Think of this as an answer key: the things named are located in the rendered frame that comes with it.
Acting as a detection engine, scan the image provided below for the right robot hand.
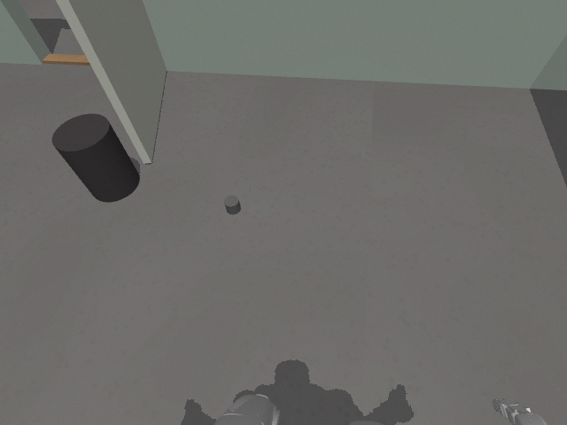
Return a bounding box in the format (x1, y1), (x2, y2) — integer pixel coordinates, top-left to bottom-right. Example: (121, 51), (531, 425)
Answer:
(493, 398), (547, 425)

